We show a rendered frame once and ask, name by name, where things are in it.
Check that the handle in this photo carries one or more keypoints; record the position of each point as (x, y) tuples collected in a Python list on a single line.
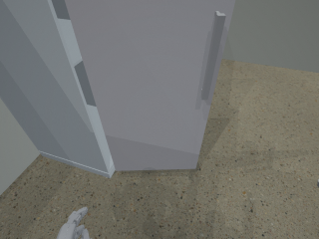
[(212, 55)]

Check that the fridge door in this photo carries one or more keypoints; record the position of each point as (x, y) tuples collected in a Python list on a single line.
[(145, 61)]

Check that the robot left hand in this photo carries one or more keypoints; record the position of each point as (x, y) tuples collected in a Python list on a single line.
[(70, 230)]

